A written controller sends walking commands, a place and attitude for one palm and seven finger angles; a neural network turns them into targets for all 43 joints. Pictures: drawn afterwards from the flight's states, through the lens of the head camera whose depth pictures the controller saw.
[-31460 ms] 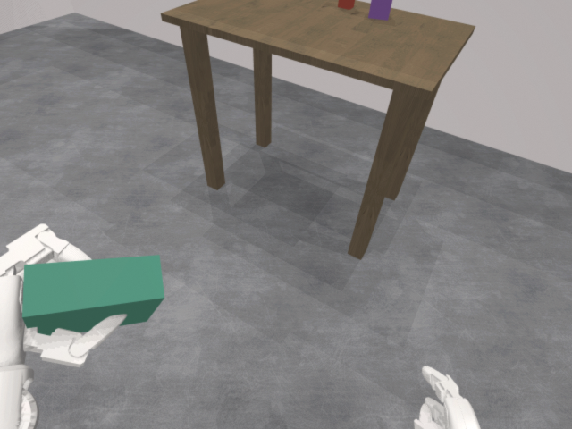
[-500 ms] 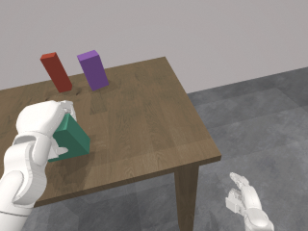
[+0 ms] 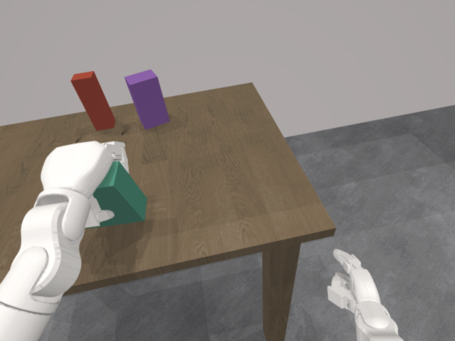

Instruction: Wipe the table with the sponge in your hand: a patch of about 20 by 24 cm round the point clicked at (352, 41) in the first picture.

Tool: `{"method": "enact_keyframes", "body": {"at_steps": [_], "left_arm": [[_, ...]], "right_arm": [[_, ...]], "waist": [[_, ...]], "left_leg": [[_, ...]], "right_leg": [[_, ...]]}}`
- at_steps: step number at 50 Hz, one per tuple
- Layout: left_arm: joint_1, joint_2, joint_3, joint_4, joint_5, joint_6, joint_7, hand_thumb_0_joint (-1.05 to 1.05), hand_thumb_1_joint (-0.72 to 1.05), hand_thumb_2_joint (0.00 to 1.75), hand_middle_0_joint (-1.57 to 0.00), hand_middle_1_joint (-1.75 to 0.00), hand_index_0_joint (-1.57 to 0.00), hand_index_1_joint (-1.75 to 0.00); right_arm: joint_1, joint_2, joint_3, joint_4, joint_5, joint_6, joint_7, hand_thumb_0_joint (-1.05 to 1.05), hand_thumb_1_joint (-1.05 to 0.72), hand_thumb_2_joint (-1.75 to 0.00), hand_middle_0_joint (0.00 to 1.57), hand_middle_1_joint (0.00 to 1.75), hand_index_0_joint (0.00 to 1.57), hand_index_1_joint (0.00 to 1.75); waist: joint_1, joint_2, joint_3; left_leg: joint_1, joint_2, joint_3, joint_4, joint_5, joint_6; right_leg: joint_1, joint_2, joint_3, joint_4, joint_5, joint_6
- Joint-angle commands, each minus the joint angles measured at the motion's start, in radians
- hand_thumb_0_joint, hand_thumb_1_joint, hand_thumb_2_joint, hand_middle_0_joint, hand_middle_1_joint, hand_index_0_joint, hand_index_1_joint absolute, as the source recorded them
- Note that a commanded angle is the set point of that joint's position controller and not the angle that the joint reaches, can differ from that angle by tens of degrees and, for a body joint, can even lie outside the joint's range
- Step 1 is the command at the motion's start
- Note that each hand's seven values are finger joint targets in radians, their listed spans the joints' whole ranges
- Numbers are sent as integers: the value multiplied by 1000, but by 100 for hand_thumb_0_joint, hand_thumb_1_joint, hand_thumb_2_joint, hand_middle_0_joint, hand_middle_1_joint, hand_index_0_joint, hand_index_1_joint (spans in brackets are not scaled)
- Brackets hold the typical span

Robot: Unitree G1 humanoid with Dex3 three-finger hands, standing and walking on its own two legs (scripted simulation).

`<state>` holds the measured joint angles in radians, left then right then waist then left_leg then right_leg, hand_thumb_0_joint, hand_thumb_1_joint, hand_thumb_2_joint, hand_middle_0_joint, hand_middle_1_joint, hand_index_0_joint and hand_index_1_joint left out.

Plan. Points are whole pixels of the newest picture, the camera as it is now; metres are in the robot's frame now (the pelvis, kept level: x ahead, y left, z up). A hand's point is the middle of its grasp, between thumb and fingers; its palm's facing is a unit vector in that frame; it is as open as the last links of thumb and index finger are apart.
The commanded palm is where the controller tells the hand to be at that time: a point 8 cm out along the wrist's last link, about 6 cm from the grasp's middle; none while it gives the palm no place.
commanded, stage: move the sponge above the wiping area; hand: left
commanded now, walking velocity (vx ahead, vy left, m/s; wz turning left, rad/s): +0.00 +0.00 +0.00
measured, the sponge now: (107, 203) +0.27 +0.26 +0.14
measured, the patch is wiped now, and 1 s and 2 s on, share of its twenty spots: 0.00 0.00 0.00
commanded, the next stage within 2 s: lower the sponge onto the table in 1.22 s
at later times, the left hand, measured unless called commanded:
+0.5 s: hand (87, 181) +0.26 +0.27 +0.20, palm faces +0.19 -0.03 -0.98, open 8.9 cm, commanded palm +0.21 +0.26 +0.26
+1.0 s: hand (86, 178) +0.26 +0.27 +0.20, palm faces +0.18 -0.03 -0.98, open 8.9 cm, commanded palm +0.21 +0.26 +0.26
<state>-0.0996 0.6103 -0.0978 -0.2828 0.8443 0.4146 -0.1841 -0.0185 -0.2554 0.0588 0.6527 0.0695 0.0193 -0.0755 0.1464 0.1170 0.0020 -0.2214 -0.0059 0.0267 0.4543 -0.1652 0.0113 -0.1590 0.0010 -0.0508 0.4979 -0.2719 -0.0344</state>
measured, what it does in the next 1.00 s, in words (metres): stands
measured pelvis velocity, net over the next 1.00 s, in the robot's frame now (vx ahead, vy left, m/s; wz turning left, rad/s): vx -0.01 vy -0.01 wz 0.00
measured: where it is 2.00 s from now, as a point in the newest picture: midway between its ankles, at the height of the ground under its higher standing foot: outside the picture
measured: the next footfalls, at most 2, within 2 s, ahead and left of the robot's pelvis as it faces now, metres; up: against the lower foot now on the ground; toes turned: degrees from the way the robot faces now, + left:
none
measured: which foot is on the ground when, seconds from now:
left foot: down 0.00-1.00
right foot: down 0.00-1.00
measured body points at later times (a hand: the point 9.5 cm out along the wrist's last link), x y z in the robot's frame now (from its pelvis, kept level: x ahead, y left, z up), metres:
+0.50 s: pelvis +0.00 -0.01 +0.00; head -0.03 -0.06 +0.45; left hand +0.25 +0.27 +0.25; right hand +0.26 -0.19 -0.07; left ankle +0.05 +0.11 -0.74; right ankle +0.00 -0.10 -0.74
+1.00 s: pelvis -0.01 -0.01 +0.00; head -0.03 -0.07 +0.44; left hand +0.25 +0.27 +0.25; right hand +0.26 -0.19 -0.07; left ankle +0.05 +0.11 -0.74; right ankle +0.00 -0.10 -0.74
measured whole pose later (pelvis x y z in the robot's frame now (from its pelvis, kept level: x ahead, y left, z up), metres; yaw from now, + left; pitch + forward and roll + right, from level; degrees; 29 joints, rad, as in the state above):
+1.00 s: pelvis -0.01 -0.01 +0.00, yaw +0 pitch -4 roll +0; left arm -0.14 0.62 -0.05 -0.21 0.83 0.47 -0.18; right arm -0.02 -0.25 0.06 0.66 0.08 0.02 -0.08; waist 0.14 0.13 -0.02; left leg -0.23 0.01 0.02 0.46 -0.16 0.00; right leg -0.17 0.02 -0.05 0.50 -0.27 -0.05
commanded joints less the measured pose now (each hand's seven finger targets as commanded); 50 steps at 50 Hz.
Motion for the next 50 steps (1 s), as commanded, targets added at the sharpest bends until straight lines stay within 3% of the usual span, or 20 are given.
{"method": "enact_keyframes", "body": {"at_steps": [1,2,4,7,8,13,17,19,22,25,27,29,31,37,39,42,44,47,48,50], "left_arm": [[-318,271,259,-114,19,32,90,0,10,130,-120,-160,-120,-160],[-278,291,287,-73,17,55,85,0,10,130,-120,-160,-120,-160],[-247,261,256,-82,6,65,70,0,10,130,-120,-160,-120,-160],[-151,266,264,-84,3,97,35,0,10,130,-120,-160,-120,-160],[-169,228,218,-120,0,94,22,0,10,130,-120,-160,-120,-160],[-259,258,190,-263,36,40,-4,0,10,130,-120,-160,-120,-160],[-306,361,306,-245,40,-28,43,0,10,130,-120,-160,-120,-160],[-357,315,277,-209,34,-45,77,0,10,130,-120,-160,-120,-160],[-301,321,314,-110,15,4,101,0,10,130,-120,-160,-120,-160],[-231,260,265,-129,-10,35,80,0,10,130,-120,-160,-120,-160],[-152,230,251,-128,-15,64,52,0,10,130,-120,-160,-120,-160],[-140,191,200,-162,-19,66,31,0,10,130,-120,-160,-120,-160],[-103,232,228,-176,-11,67,18,0,10,130,-120,-160,-120,-160],[-283,317,263,-269,49,29,41,0,10,130,-120,-160,-120,-160],[-333,308,257,-193,50,12,64,0,10,130,-120,-160,-120,-160],[-370,300,257,-148,38,18,77,0,10,130,-120,-160,-120,-160],[-383,243,201,-100,29,28,74,0,10,130,-120,-160,-120,-160],[-311,261,225,-70,26,53,48,0,10,130,-120,-160,-120,-160],[-307,214,178,-110,18,50,36,0,10,130,-120,-160,-120,-160],[-271,229,189,-93,19,53,21,0,10,130,-120,-160,-120,-160]], "right_arm": [[-241,-84,-30,-178,0,-44,9,0,-90,-90,20,30,20,30],[-267,-90,-24,-180,1,-41,7,0,-90,-90,20,30,20,30],[-244,-94,-27,-190,6,-29,11,0,-90,-90,20,30,20,30],[-276,-99,-21,-211,12,-18,12,0,-90,-90,20,30,20,30],[-261,-94,-20,-218,17,-17,13,0,-90,-90,20,30,20,30],[-253,-79,-18,-234,12,-43,3,0,-90,-90,20,30,20,30],[-244,-84,-29,-208,-2,-68,-13,0,-90,-90,20,30,20,30],[-217,-78,-32,-189,-4,-72,-11,0,-90,-90,20,30,20,30],[-259,-86,-33,-173,2,-67,-5,0,-90,-90,20,30,20,30],[-242,-90,-37,-188,7,-51,7,0,-90,-90,20,30,20,30],[-283,-85,-28,-208,12,-46,11,0,-90,-90,20,30,20,30],[-251,-89,-27,-217,15,-39,16,0,-90,-90,20,30,20,30],[-243,-94,-29,-222,11,-31,11,0,-90,-90,20,30,20,30],[-277,-80,-22,-221,2,-55,-1,0,-90,-90,20,30,20,30],[-234,-81,-28,-193,-3,-60,-9,0,-90,-90,20,30,20,30],[-275,-80,-25,-188,3,-66,-11,0,-90,-90,20,30,20,30],[-250,-81,-29,-174,6,-64,-10,0,-90,-90,20,30,20,30],[-278,-87,-26,-183,11,-61,-7,0,-90,-90,20,30,20,30],[-267,-81,-25,-194,14,-59,-3,0,-90,-90,20,30,20,30],[-248,-89,-28,-194,10,-54,1,0,-90,-90,20,30,20,30]], "waist": [[7,-39,-222],[17,-63,-200],[3,-91,-214],[6,-69,-201],[-12,-78,-216],[-26,-21,-251],[-8,-20,-232],[-13,-5,-234],[14,0,-194],[5,-60,-217],[9,-42,-189],[-12,-84,-194],[-10,-107,-192],[-3,-21,-213],[-15,-51,-207],[-1,-3,-193],[-13,-28,-195],[-2,-37,-190],[-10,-39,-218],[-13,-58,-204]], "left_leg": [[100,2,-64,-64,91,-4],[79,-1,-71,-62,71,-4],[68,5,-56,-57,78,-4],[53,0,-57,-40,78,0],[56,3,-48,-32,89,4],[97,-10,-64,-21,91,19],[125,-13,-79,-16,85,16],[133,-11,-71,-31,100,8],[99,-10,-76,-42,82,-2],[87,-4,-55,-39,105,-1],[72,-1,-59,-39,88,-1],[63,2,-51,-33,82,3],[59,-2,-53,-27,73,10],[104,-13,-71,-29,64,14],[108,-14,-63,-34,63,10],[107,-18,-72,-46,30,4],[98,-15,-61,-52,26,1],[81,-15,-67,-46,26,1],[82,-11,-58,-45,41,2],[73,-10,-58,-39,51,5]], "right_leg": [[-8,-6,93,-113,105,-35],[-15,7,126,-119,88,-48],[-9,-9,94,-108,105,-27],[-19,-2,119,-103,121,-33],[-17,-15,92,-91,137,-20],[-31,-10,90,-80,110,-22],[-40,7,144,-112,92,-45],[-35,-3,108,-114,95,-36],[-29,5,145,-122,91,-53],[-5,-13,107,-109,136,-26],[-20,-6,131,-112,132,-37],[-25,-16,94,-104,135,-16],[-29,-15,98,-101,131,-12],[-46,6,140,-109,69,-40],[-50,-1,118,-120,53,-30],[-50,6,150,-133,30,-48],[-48,-7,113,-132,29,-31],[-45,0,148,-129,42,-42],[-28,-13,115,-114,60,-29],[-35,-11,106,-111,86,-23]]}}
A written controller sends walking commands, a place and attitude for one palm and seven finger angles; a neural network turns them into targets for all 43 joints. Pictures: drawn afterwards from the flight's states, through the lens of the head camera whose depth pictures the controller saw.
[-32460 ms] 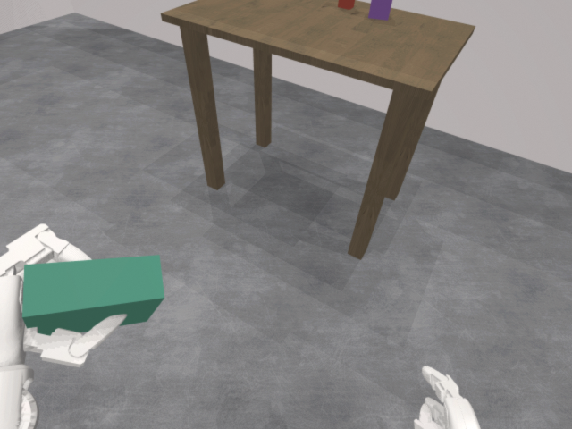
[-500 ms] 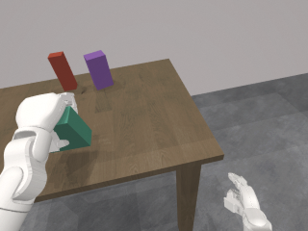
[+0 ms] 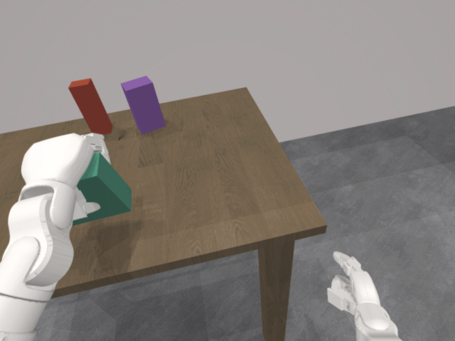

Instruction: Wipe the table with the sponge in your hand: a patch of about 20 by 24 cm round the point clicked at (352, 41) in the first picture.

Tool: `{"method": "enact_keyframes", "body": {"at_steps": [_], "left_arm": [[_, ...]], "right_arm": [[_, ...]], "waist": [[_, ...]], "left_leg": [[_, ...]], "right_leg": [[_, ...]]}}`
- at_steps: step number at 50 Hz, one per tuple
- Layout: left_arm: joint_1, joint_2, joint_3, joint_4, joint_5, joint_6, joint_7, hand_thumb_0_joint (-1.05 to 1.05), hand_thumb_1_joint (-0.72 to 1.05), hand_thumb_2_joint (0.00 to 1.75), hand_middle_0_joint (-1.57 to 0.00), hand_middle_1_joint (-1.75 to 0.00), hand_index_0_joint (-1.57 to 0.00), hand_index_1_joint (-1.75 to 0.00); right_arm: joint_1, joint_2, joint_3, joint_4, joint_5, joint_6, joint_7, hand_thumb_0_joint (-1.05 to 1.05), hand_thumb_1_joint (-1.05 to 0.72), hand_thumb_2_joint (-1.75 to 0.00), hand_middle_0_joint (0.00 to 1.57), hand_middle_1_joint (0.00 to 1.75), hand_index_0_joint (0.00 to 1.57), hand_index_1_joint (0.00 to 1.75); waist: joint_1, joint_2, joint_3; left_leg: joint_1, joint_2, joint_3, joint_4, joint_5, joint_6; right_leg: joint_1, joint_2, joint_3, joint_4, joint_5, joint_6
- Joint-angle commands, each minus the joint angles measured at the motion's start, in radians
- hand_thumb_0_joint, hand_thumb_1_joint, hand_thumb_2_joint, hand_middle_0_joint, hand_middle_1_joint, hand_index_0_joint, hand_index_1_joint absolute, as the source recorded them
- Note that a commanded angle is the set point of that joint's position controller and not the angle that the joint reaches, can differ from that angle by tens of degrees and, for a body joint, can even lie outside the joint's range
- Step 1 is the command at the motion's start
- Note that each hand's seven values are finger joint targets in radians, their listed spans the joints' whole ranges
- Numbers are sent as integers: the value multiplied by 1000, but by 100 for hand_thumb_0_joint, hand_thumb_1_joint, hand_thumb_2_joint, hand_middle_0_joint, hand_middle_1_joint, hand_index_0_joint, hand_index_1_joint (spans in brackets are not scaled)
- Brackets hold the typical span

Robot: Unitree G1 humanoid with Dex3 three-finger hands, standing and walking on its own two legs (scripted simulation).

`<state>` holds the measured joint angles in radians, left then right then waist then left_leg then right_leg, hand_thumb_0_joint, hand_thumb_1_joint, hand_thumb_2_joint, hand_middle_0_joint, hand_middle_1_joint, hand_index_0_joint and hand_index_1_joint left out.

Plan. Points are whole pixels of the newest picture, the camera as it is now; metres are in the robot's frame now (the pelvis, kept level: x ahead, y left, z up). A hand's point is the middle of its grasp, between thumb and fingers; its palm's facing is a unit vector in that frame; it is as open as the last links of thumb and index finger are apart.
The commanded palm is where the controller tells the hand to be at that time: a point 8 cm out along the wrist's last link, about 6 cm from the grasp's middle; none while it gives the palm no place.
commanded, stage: move the sponge above the wiping area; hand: left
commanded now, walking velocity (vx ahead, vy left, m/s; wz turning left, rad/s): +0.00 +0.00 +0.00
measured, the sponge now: (91, 196) +0.27 +0.29 +0.16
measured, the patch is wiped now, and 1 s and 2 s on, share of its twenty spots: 0.00 0.00 0.00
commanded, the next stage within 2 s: lower the sponge onto the table in 0.22 s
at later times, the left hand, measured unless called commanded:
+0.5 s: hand (93, 183) +0.27 +0.27 +0.19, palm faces +0.14 -0.05 -0.99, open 8.9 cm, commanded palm +0.22 +0.27 +0.26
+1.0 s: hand (94, 197) +0.26 +0.26 +0.17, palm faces +0.12 -0.05 -0.99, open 8.9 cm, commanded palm +0.22 +0.27 +0.24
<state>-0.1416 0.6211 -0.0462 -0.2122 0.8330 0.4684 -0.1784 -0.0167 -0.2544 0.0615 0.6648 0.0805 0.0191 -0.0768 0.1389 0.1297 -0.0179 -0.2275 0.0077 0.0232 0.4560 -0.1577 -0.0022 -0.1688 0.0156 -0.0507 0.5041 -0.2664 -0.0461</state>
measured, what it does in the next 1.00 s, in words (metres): stands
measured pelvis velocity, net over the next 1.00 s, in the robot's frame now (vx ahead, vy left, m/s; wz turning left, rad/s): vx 0.00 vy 0.00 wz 0.00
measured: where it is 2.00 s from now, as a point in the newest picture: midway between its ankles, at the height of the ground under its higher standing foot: outside the picture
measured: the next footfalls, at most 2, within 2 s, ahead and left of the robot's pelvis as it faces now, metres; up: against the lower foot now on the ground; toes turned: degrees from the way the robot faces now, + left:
none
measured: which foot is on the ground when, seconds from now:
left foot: down 0.00-1.00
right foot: down 0.00-1.00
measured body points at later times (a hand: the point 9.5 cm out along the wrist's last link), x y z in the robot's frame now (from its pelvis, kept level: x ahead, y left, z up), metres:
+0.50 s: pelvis +0.01 +0.00 +0.00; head -0.01 -0.06 +0.44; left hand +0.26 +0.27 +0.24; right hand +0.28 -0.19 -0.07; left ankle +0.06 +0.12 -0.74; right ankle +0.01 -0.09 -0.74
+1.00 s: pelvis +0.00 +0.00 +0.00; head -0.02 -0.05 +0.45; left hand +0.24 +0.26 +0.23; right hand +0.27 -0.18 -0.07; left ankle +0.06 +0.12 -0.74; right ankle +0.01 -0.09 -0.74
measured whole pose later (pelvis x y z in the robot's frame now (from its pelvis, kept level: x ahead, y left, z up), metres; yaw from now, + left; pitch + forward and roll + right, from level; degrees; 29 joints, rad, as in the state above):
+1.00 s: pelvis +0.00 +0.00 +0.00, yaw +0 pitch -4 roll +0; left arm -0.04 0.59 -0.08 -0.28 0.85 0.42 -0.17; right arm 0.00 -0.26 0.05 0.65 0.07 0.02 -0.07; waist 0.14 0.13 -0.01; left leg -0.22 0.01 0.02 0.46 -0.17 0.00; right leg -0.16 0.02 -0.05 0.51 -0.27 -0.05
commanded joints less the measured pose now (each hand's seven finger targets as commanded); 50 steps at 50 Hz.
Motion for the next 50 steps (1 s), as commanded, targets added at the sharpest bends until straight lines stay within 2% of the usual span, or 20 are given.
{"method": "enact_keyframes", "body": {"at_steps": [1,3,6,7,10,12,14,17,18,22,23,27,35,37,40,42,44,47,48,50], "left_arm": [[-219,214,133,-179,30,0,8,0,10,130,-120,-160,-120,-160],[-238,201,119,-219,40,-2,3,0,10,130,-120,-160,-120,-160],[-235,292,200,-210,55,-7,16,0,10,130,-120,-160,-120,-160],[-265,318,221,-235,64,-2,22,0,10,130,-120,-160,-120,-160],[-296,280,198,-247,54,-23,46,0,10,130,-120,-160,-120,-160],[-262,307,235,-225,45,-12,52,0,10,130,-120,-160,-120,-160],[-286,240,169,-206,38,-10,49,0,10,130,-120,-160,-120,-160],[-238,233,167,-203,35,5,33,0,10,130,-120,-160,-120,-160],[-245,210,141,-235,31,-1,30,0,10,130,-120,-160,-120,-160],[-189,263,193,-259,41,9,21,0,10,130,-120,-160,-120,-160],[-216,233,163,-286,40,2,22,0,10,130,-120,-160,-120,-160],[-190,311,243,-290,44,15,33,0,10,130,-120,-160,-120,-160],[-148,223,161,-258,26,10,19,0,10,130,-120,-160,-120,-160],[-143,226,163,-265,37,11,10,0,10,130,-120,-160,-120,-160],[-171,249,165,-249,54,-9,12,0,10,130,-120,-160,-120,-160],[-204,248,167,-304,57,-25,21,0,10,130,-120,-160,-120,-160],[-230,224,146,-258,61,-48,37,0,10,130,-120,-160,-120,-160],[-213,257,193,-261,63,-56,63,0,10,130,-120,-160,-120,-160],[-237,215,158,-258,60,-60,72,0,10,130,-120,-160,-120,-160],[-209,211,159,-198,58,-46,80,0,10,130,-120,-160,-120,-160]], "right_arm": [[-250,-90,-29,-213,0,-48,4,0,-90,-90,20,30,20,30],[-263,-82,-24,-226,2,-52,6,0,-90,-90,20,30,20,30],[-237,-94,-31,-216,-7,-44,5,0,-90,-90,20,30,20,30],[-274,-92,-24,-224,-8,-49,5,0,-90,-90,20,30,20,30],[-235,-84,-32,-215,-9,-53,7,0,-90,-90,20,30,20,30],[-266,-87,-31,-212,-7,-57,5,0,-90,-90,20,30,20,30],[-235,-85,-32,-204,-4,-54,7,0,-90,-90,20,30,20,30],[-266,-85,-31,-218,1,-56,5,0,-90,-90,20,30,20,30],[-247,-83,-31,-219,4,-55,6,0,-90,-90,20,30,20,30],[-267,-88,-30,-229,0,-48,11,0,-90,-90,20,30,20,30],[-252,-82,-30,-232,-1,-48,11,0,-90,-90,20,30,20,30],[-272,-88,-27,-229,-4,-39,13,0,-90,-90,20,30,20,30],[-235,-88,-34,-224,-1,-39,11,0,-90,-90,20,30,20,30],[-273,-83,-26,-235,0,-46,8,0,-90,-90,20,30,20,30],[-231,-90,-32,-217,-6,-42,4,0,-90,-90,20,30,20,30],[-275,-77,-25,-234,-5,-55,2,0,-90,-90,20,30,20,30],[-227,-80,-31,-211,-11,-59,-1,0,-90,-90,20,30,20,30],[-261,-80,-30,-212,-11,-66,1,0,-90,-90,20,30,20,30],[-243,-74,-32,-205,-12,-65,4,0,-90,-90,20,30,20,30],[-236,-82,-35,-197,-13,-58,7,0,-90,-90,20,30,20,30]], "waist": [[-5,-71,-176],[-8,-84,-198],[3,-90,-204],[13,-51,-220],[6,-51,-235],[17,-37,-207],[-3,-58,-201],[4,-68,-192],[-6,-68,-212],[8,-69,-218],[-2,-86,-232],[15,-54,-216],[-7,-79,-186],[-2,-71,-173],[-13,-94,-168],[-1,-25,-186],[-13,-65,-178],[10,-12,-181],[-1,-32,-195],[3,-55,-172]], "left_leg": [[74,-23,-57,-43,42,20],[79,-22,-57,-40,39,22],[78,-29,-56,-31,70,26],[85,-28,-64,-31,68,23],[109,-29,-55,-28,107,23],[101,-30,-63,-27,96,21],[103,-25,-53,-32,98,19],[102,-26,-58,-28,84,22],[104,-25,-51,-26,98,23],[100,-27,-61,-24,111,25],[100,-24,-51,-21,123,25],[95,-29,-59,-16,138,24],[94,-27,-50,-16,103,24],[93,-25,-59,-19,81,25],[89,-28,-56,-26,67,27],[110,-28,-66,-31,49,25],[114,-28,-63,-38,53,25],[115,-31,-70,-43,49,22],[111,-27,-61,-45,53,18],[97,-28,-57,-52,40,17]], "right_leg": [[-26,-26,100,-116,83,-10],[-25,-25,106,-107,71,-13],[-14,-21,112,-106,100,-12],[-11,-12,141,-105,91,-28],[-6,-19,105,-102,123,-18],[-13,-9,141,-109,117,-32],[-22,-21,102,-112,119,-16],[-28,-13,133,-115,118,-25],[-18,-24,105,-105,130,-13],[-9,-9,133,-100,156,-24],[2,-25,108,-88,168,-14],[-1,-8,142,-93,186,-27],[-26,-23,108,-107,149,-7],[-38,-12,138,-112,122,-22],[-44,-18,109,-117,92,-7],[-41,-7,137,-120,63,-27],[-46,-11,101,-126,58,-16],[-31,0,141,-129,56,-36],[-20,-14,114,-120,59,-25],[-24,-14,110,-133,48,-20]]}}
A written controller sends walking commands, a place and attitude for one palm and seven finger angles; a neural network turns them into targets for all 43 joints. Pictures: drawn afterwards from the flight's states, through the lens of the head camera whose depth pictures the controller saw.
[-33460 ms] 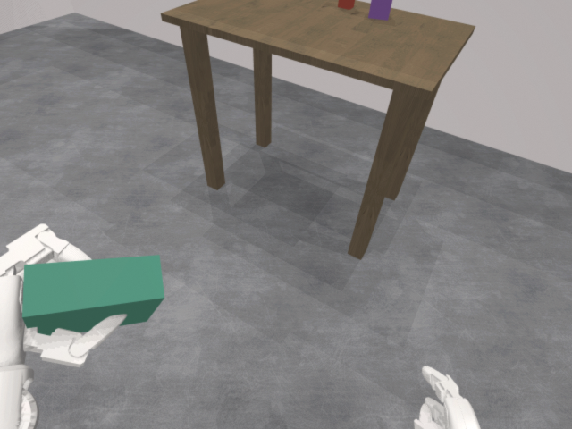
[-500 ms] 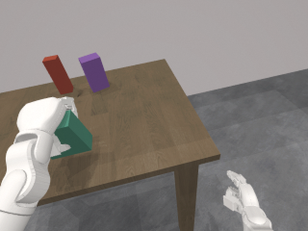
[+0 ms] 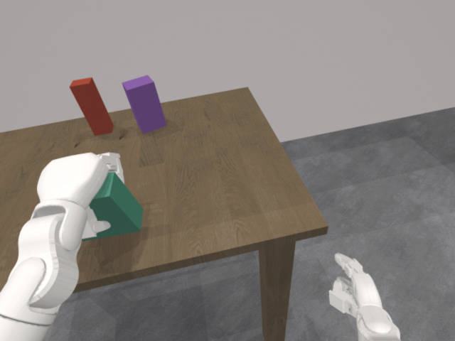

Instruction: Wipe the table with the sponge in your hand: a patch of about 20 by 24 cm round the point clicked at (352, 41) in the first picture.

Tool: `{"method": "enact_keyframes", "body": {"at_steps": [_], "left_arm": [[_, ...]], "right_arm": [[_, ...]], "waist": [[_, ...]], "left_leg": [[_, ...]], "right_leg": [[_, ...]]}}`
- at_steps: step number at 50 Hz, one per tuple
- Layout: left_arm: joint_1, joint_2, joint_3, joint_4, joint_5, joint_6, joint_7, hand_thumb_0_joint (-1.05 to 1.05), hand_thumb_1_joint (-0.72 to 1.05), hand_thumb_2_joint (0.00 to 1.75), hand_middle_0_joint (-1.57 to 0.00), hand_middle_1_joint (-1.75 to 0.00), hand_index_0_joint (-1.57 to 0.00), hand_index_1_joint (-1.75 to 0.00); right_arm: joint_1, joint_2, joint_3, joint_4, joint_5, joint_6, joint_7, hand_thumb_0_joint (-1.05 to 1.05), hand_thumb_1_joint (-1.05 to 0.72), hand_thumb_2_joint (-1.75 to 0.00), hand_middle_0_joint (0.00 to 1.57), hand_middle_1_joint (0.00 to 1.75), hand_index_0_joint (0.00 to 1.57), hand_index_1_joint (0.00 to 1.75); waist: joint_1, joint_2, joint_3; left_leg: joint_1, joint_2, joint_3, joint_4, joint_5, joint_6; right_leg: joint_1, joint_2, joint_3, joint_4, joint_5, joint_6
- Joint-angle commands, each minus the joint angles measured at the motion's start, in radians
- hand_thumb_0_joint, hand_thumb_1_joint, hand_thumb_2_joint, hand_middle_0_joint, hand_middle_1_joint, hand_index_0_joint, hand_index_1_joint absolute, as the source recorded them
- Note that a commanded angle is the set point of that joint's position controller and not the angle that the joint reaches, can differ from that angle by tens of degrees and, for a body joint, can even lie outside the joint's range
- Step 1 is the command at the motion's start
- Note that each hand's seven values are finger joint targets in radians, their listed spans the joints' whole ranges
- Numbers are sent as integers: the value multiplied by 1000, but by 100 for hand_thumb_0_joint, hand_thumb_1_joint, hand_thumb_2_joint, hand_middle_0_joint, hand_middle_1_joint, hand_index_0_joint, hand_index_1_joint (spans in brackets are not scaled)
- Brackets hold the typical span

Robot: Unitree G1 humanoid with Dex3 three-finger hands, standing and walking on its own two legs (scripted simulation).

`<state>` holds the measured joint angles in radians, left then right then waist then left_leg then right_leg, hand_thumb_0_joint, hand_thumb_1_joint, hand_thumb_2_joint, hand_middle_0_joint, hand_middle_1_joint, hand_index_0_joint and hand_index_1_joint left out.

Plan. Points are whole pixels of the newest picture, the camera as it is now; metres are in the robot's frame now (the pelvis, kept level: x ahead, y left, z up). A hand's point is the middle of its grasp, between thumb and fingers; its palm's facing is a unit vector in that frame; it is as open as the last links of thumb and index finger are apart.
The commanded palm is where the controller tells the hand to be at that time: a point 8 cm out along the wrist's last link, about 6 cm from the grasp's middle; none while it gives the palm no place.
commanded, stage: lower the sponge onto the table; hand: left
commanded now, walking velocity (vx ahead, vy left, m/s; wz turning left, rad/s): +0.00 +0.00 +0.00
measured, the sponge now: (103, 214) +0.25 +0.27 +0.13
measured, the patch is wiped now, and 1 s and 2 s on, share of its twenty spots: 0.00 0.00 0.05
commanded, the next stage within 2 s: wipe forward along the first lane in 0.88 s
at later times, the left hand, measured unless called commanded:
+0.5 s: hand (100, 200) +0.26 +0.27 +0.15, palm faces +0.10 -0.06 -0.99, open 8.9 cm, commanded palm +0.22 +0.27 +0.22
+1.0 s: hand (99, 207) +0.26 +0.28 +0.14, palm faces +0.06 -0.05 -1.00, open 8.9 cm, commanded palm +0.22 +0.27 +0.20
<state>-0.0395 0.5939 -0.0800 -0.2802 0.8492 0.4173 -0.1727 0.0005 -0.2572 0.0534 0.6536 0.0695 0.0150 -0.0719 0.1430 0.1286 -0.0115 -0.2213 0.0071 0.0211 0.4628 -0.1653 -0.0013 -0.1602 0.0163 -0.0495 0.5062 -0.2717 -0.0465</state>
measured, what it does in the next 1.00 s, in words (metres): stands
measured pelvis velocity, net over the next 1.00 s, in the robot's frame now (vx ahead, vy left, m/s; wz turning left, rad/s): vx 0.01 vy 0.00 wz -0.01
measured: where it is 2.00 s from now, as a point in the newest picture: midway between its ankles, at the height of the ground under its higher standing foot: outside the picture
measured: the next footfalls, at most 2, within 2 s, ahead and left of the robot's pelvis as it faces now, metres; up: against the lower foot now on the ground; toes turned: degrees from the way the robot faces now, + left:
none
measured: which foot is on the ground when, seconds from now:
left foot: down 0.00-1.00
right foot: down 0.00-1.00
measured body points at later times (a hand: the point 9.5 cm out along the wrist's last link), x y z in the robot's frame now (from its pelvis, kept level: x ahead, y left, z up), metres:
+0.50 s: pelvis +0.01 +0.00 +0.00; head -0.02 -0.05 +0.45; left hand +0.25 +0.27 +0.21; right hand +0.26 -0.19 -0.08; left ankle +0.06 +0.12 -0.74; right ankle +0.01 -0.09 -0.74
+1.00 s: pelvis +0.01 +0.00 +0.00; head -0.01 -0.05 +0.45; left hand +0.25 +0.27 +0.19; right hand +0.27 -0.20 -0.08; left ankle +0.06 +0.12 -0.74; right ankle +0.01 -0.09 -0.74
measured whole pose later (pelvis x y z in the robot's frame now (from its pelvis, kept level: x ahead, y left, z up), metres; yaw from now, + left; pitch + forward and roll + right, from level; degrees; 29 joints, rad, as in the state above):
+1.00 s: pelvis +0.01 +0.00 +0.00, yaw +0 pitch -3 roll +0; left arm 0.06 0.55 -0.04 -0.22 0.88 0.38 -0.12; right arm 0.02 -0.26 0.05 0.65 0.06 0.03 -0.05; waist 0.12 0.12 -0.02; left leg -0.22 0.01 0.02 0.47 -0.18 0.00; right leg -0.15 0.02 -0.04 0.49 -0.28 -0.05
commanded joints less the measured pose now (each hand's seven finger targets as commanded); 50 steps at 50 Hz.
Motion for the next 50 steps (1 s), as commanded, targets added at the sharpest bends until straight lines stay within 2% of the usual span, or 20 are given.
{"method": "enact_keyframes", "body": {"at_steps": [1,2,5,10,12,13,17,18,22,23,27,28,32,33,37,38,43,47,48,50], "left_arm": [[-307,250,207,-108,38,13,76,0,10,130,-120,-160,-120,-160],[-301,268,226,-96,41,28,75,0,10,130,-120,-160,-120,-160],[-322,197,146,-93,38,32,61,0,10,130,-120,-160,-120,-160],[-316,213,142,-96,59,21,40,0,10,130,-120,-160,-120,-160],[-284,265,203,-148,63,2,43,0,10,130,-120,-160,-120,-160],[-289,219,164,-180,59,-15,48,0,10,130,-120,-160,-120,-160],[-261,231,207,-150,54,-21,80,0,10,130,-120,-160,-120,-160],[-283,215,191,-132,55,-23,91,0,10,130,-120,-160,-120,-160],[-253,236,214,-110,60,6,105,0,10,130,-120,-160,-120,-160],[-252,185,166,-132,56,5,104,0,10,130,-120,-160,-120,-160],[-182,221,197,-128,58,23,81,0,10,130,-120,-160,-120,-160],[-196,180,157,-152,56,13,77,0,10,130,-120,-160,-120,-160],[-155,210,186,-190,58,-18,72,0,10,130,-120,-160,-120,-160],[-176,172,151,-182,58,-28,76,0,10,130,-120,-160,-120,-160],[-205,224,206,-115,62,-34,98,0,10,130,-120,-160,-120,-160],[-235,176,161,-100,59,-39,102,0,10,130,-120,-160,-120,-160],[-203,156,146,-77,60,-35,100,0,10,130,-120,-160,-120,-160],[-94,207,209,-101,57,-33,89,0,10,130,-120,-160,-120,-160],[-88,164,178,-122,52,-41,89,0,10,130,-120,-160,-120,-160],[-71,183,194,-85,46,-38,90,0,10,130,-120,-160,-120,-160]], "right_arm": [[-253,-83,-31,-179,-2,-49,0,0,-90,-90,20,30,20,30],[-283,-85,-23,-187,1,-52,0,0,-90,-90,20,30,20,30],[-261,-83,-25,-188,5,-48,0,0,-90,-90,20,30,20,30],[-248,-87,-27,-190,2,-52,0,0,-90,-90,20,30,20,30],[-267,-86,-27,-204,-1,-59,1,0,-90,-90,20,30,20,30],[-252,-75,-25,-205,-2,-62,2,0,-90,-90,20,30,20,30],[-258,-78,-30,-200,-6,-60,5,0,-90,-90,20,30,20,30],[-229,-79,-31,-186,-4,-58,6,0,-90,-90,20,30,20,30],[-263,-89,-33,-187,-2,-50,8,0,-90,-90,20,30,20,30],[-250,-81,-34,-190,-2,-50,11,0,-90,-90,20,30,20,30],[-260,-91,-32,-196,-3,-40,12,0,-90,-90,20,30,20,30],[-243,-83,-32,-196,0,-41,15,0,-90,-90,20,30,20,30],[-247,-83,-31,-208,-4,-51,13,0,-90,-90,20,30,20,30],[-223,-78,-31,-201,-6,-52,12,0,-90,-90,20,30,20,30],[-235,-88,-34,-187,-5,-50,3,0,-90,-90,20,30,20,30],[-218,-81,-33,-182,-3,-51,2,0,-90,-90,20,30,20,30],[-220,-86,-36,-182,-3,-51,3,0,-90,-90,20,30,20,30],[-233,-95,-38,-192,-7,-43,14,0,-90,-90,20,30,20,30],[-218,-87,-39,-196,-7,-43,18,0,-90,-90,20,30,20,30],[-196,-96,-42,-186,-7,-36,18,0,-90,-90,20,30,20,30]], "waist": [[0,-67,-165],[7,-54,-158],[-13,-71,-165],[-18,-77,-186],[-3,-51,-215],[-10,-50,-237],[4,-47,-177],[-10,-71,-191],[5,-49,-178],[-6,-55,-200],[-6,-63,-180],[-18,-69,-196],[-9,-53,-184],[-23,-72,-186],[-17,-64,-139],[-28,-79,-157],[-23,-88,-175],[-7,-73,-186],[-14,-88,-196],[-20,-96,-153]], "left_leg": [[86,-25,-51,-57,37,16],[76,-27,-59,-60,18,15],[80,-28,-47,-59,22,19],[87,-30,-50,-48,33,27],[105,-31,-59,-39,61,28],[111,-31,-49,-34,88,29],[110,-26,-60,-44,83,25],[104,-26,-50,-44,86,23],[102,-30,-53,-48,80,22],[106,-27,-42,-41,103,23],[103,-31,-47,-33,119,27],[105,-28,-41,-29,126,29],[123,-31,-55,-30,123,34],[117,-27,-44,-27,126,33],[117,-30,-50,-38,75,30],[113,-29,-43,-39,74,28],[108,-31,-41,-36,89,29],[103,-33,-45,-24,129,30],[97,-30,-37,-20,145,31],[82,-28,-35,-20,131,31]], "right_leg": [[-40,-16,112,-141,43,-18],[-43,-6,143,-143,25,-32],[-48,-16,98,-137,37,-11],[-46,-15,99,-129,50,-12],[-26,-4,133,-122,78,-28],[-13,-15,106,-111,100,-19],[-38,1,125,-130,98,-32],[-30,-8,97,-125,94,-19],[-29,2,133,-132,94,-33],[-13,-13,110,-120,118,-22],[-22,0,129,-123,153,-25],[-20,-10,102,-114,153,-14],[-30,5,124,-123,154,-25],[-30,-8,94,-117,154,-14],[-59,6,127,-153,89,-24],[-51,-4,95,-143,84,-13],[-30,-9,97,-135,112,-13],[-7,1,122,-121,183,-21],[2,-10,93,-110,198,-11],[-24,-9,85,-119,192,-3]]}}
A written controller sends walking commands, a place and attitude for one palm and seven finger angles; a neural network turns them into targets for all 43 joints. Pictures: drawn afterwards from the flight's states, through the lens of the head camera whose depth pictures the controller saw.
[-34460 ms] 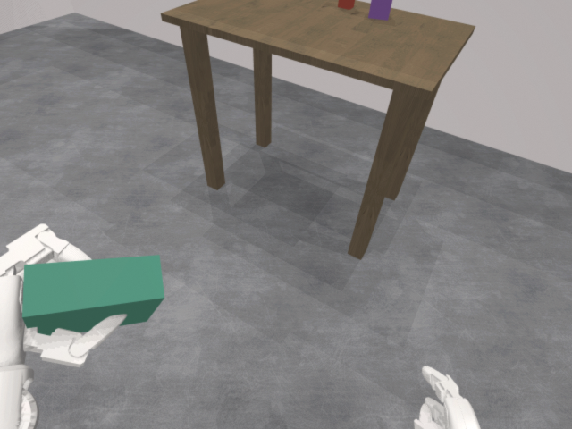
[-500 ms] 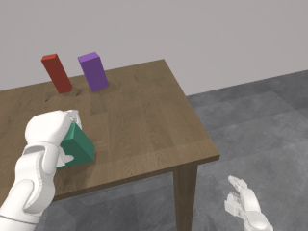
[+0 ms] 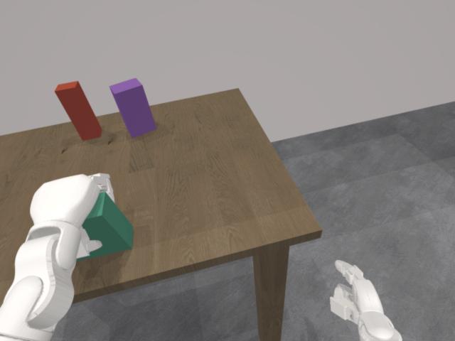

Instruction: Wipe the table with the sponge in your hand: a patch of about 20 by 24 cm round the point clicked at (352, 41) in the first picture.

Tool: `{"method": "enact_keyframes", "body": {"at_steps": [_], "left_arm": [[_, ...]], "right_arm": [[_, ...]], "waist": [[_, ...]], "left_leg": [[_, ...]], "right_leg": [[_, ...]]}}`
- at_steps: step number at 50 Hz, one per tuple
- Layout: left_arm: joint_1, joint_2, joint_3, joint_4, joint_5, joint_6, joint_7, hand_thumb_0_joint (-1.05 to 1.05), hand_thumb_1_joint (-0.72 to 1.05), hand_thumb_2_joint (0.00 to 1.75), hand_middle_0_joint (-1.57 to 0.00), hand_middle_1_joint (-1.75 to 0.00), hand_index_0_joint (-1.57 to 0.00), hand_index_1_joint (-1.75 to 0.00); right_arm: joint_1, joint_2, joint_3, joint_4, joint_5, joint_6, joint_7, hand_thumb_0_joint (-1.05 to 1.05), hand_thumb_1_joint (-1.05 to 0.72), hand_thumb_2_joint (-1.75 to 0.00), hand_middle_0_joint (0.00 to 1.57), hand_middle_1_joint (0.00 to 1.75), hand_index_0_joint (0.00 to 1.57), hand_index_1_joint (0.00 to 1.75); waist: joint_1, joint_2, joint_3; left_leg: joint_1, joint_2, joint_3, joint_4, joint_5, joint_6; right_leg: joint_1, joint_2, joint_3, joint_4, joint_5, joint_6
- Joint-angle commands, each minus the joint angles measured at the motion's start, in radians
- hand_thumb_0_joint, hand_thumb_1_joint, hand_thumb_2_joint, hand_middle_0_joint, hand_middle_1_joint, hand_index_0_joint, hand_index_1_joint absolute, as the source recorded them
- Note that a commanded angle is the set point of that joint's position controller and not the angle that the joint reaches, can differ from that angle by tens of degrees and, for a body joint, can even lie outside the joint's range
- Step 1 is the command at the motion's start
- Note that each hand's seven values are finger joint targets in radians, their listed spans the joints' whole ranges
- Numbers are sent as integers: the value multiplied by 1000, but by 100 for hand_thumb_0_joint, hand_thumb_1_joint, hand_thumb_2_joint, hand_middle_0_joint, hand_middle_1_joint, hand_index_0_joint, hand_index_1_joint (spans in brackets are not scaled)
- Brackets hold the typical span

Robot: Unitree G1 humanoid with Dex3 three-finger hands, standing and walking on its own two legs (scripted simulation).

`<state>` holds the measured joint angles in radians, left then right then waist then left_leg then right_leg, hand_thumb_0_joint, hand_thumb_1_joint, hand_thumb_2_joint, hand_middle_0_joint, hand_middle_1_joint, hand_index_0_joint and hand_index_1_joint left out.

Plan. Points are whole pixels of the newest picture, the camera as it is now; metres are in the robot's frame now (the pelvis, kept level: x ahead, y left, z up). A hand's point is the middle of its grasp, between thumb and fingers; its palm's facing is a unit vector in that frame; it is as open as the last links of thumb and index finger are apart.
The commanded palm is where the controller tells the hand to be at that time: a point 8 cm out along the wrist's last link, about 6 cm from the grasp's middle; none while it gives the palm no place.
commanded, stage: wipe forward along the first lane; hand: left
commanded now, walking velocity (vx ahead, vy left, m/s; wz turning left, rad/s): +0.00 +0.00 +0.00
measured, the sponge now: (94, 234) +0.24 +0.28 +0.10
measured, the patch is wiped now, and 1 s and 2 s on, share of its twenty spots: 0.00 0.05 0.30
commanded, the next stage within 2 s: slide across to the middle lane in 1.60 s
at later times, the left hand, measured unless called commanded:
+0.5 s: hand (87, 202) +0.28 +0.30 +0.14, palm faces +0.00 -0.01 -1.00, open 9.0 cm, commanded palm +0.26 +0.30 +0.18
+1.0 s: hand (92, 184) +0.33 +0.32 +0.13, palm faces -0.06 +0.01 -1.00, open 9.0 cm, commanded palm +0.31 +0.31 +0.16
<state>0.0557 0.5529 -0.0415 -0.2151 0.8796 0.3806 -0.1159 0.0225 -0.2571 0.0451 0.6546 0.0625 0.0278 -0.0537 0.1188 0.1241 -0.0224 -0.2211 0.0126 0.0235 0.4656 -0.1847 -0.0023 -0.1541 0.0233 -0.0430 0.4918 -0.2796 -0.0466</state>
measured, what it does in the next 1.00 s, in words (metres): stands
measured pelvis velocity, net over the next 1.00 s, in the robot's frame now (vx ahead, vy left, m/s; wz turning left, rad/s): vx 0.00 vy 0.00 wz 0.03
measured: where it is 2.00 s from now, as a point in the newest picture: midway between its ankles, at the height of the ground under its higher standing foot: outside the picture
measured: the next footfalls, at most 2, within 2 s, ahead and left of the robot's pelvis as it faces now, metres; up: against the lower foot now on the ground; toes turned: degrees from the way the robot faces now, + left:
none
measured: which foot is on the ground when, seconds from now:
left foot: down 0.00-1.00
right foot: down 0.00-1.00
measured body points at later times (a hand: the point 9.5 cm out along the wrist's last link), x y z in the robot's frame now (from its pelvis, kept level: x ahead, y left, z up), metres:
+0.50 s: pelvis +0.00 +0.00 +0.00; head -0.02 -0.05 +0.45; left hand +0.27 +0.30 +0.19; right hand +0.22 -0.22 -0.10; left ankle +0.04 +0.12 -0.74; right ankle +0.00 -0.09 -0.74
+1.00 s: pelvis +0.00 +0.00 +0.00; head -0.01 -0.04 +0.44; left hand +0.32 +0.32 +0.19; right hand +0.18 -0.24 -0.12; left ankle +0.04 +0.12 -0.74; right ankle +0.00 -0.09 -0.74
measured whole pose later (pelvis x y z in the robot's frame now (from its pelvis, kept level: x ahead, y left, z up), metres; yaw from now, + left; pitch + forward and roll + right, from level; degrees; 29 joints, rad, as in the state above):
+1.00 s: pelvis +0.00 +0.00 +0.00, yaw +2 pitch +1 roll +0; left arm -0.38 0.60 -0.04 0.38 0.94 0.22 -0.14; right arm 0.16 -0.30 0.01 0.69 0.09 0.08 -0.07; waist 0.06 0.11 -0.05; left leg -0.34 0.01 -0.01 0.53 -0.20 0.01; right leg -0.25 0.02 -0.07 0.53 -0.29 -0.05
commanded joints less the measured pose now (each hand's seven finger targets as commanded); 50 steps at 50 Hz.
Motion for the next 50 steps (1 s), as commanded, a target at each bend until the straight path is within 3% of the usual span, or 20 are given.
{"method": "enact_keyframes", "body": {"at_steps": [1,2,3,7,9,12,13,14,17,19,22,23,27,28,32,33,37,44,47,50], "left_arm": [[-190,231,162,-124,15,2,36,0,10,130,-120,-160,-120,-160],[-208,264,189,-109,23,10,39,0,10,130,-120,-160,-120,-160],[-252,223,144,-112,24,2,41,0,10,130,-120,-160,-120,-160],[-294,218,125,-54,37,-3,38,0,10,130,-120,-160,-120,-160],[-325,190,91,-14,37,-16,35,0,10,130,-120,-160,-120,-160],[-332,240,136,42,41,-25,29,0,10,130,-120,-160,-120,-160],[-347,213,112,43,33,-33,28,0,10,130,-120,-160,-120,-160],[-336,238,137,85,31,-36,27,0,10,130,-120,-160,-120,-160],[-375,260,144,132,38,-42,18,0,10,130,-120,-160,-120,-160],[-408,216,101,169,37,-55,15,0,10,130,-120,-160,-120,-160],[-405,265,143,201,49,-69,10,0,10,130,-120,-160,-120,-160],[-435,215,93,215,41,-74,6,0,10,130,-120,-160,-120,-160],[-461,255,120,298,50,-89,2,0,10,130,-120,-160,-120,-160],[-484,235,96,321,53,-93,0,0,10,130,-120,-160,-120,-160],[-517,248,101,366,63,-111,-4,0,10,130,-120,-160,-120,-160],[-526,213,68,365,59,-118,-4,0,10,130,-120,-160,-120,-160],[-525,262,114,435,56,-127,-3,0,10,130,-120,-160,-120,-160],[-611,208,40,533,75,-145,-2,0,10,130,-120,-160,-120,-160],[-631,238,69,563,79,-156,0,0,10,130,-120,-160,-120,-160],[-673,230,46,625,79,-162,2,0,10,130,-120,-160,-120,-160]], "right_arm": [[-212,-99,-36,-183,0,-44,-4,0,-90,-90,20,30,20,30],[-240,-101,-30,-184,2,-47,-8,0,-90,-90,20,30,20,30],[-224,-96,-30,-185,5,-48,-10,0,-90,-90,20,30,20,30],[-233,-99,-30,-181,10,-52,-18,0,-90,-90,20,30,20,30],[-199,-102,-36,-170,9,-55,-24,0,-90,-90,20,30,20,30],[-210,-109,-38,-166,11,-55,-29,0,-90,-90,20,30,20,30],[-192,-107,-37,-166,11,-55,-28,0,-90,-90,20,30,20,30],[-176,-113,-43,-157,9,-52,-30,0,-90,-90,20,30,20,30],[-192,-116,-38,-155,13,-47,-32,0,-90,-90,20,30,20,30],[-159,-117,-43,-151,15,-48,-32,0,-90,-90,20,30,20,30],[-161,-125,-45,-151,14,-44,-32,0,-90,-90,20,30,20,30],[-145,-120,-44,-152,15,-44,-32,0,-90,-90,20,30,20,30],[-131,-131,-49,-147,19,-39,-33,0,-90,-90,20,30,20,30],[-109,-136,-54,-135,18,-35,-36,0,-90,-90,20,30,20,30],[-102,-138,-57,-139,24,-29,-31,0,-90,-90,20,30,20,30],[-83,-140,-60,-139,22,-27,-31,0,-90,-90,20,30,20,30],[-76,-146,-63,-136,25,-15,-30,0,-90,-90,20,30,20,30],[-22,-155,-72,-124,29,0,-26,0,-90,-90,20,30,20,30],[-21,-156,-71,-127,31,5,-22,0,-90,-90,20,30,20,30],[8,-166,-76,-111,31,14,-26,0,-90,-90,20,30,20,30]], "waist": [[1,-108,-131],[6,-93,-118],[-7,-99,-136],[-9,-73,-106],[-21,-105,-126],[-16,-116,-118],[-22,-124,-140],[-21,-147,-126],[-27,-120,-98],[-37,-139,-108],[-30,-118,-125],[-45,-144,-118],[-44,-144,-97],[-58,-168,-110],[-57,-130,-101],[-63,-148,-125],[-62,-171,-102],[-84,-161,-109],[-82,-173,-116],[-97,-194,-106]], "left_leg": [[77,-33,-35,-23,130,32],[80,-34,-42,-27,109,32],[76,-34,-35,-28,100,31],[82,-38,-43,-38,63,32],[80,-38,-37,-34,61,35],[78,-40,-41,-32,46,36],[71,-40,-35,-26,64,36],[64,-39,-33,-21,67,37],[60,-43,-35,-21,36,36],[51,-41,-30,-20,33,37],[54,-46,-35,-13,43,39],[41,-43,-28,-11,39,40],[29,-44,-33,-5,16,42],[29,-44,-24,1,21,45],[19,-44,-34,-4,8,45],[19,-44,-27,3,17,47],[-4,-41,-32,8,-1,47],[-23,-44,-27,13,-19,52],[-33,-40,-38,11,-22,53],[-48,-42,-26,17,-43,55]], "right_leg": [[-40,-16,79,-110,179,0],[-56,-4,110,-122,143,-14],[-51,-14,80,-116,125,-3],[-78,-4,92,-129,84,-14],[-76,-13,65,-126,84,-2],[-77,-5,92,-135,77,-11],[-60,-15,69,-122,103,-2],[-65,-15,69,-126,113,1],[-92,-7,95,-144,73,-5],[-92,-16,59,-135,72,5],[-84,-8,86,-134,93,-6],[-86,-18,58,-127,94,4],[-108,-13,79,-137,75,-1],[-109,-16,59,-131,82,6],[-126,-9,66,-131,71,-2],[-113,-16,50,-119,86,4],[-128,-12,72,-128,75,1],[-162,-10,42,-115,58,5],[-164,-5,50,-115,62,-2],[-179,-8,41,-114,45,9]]}}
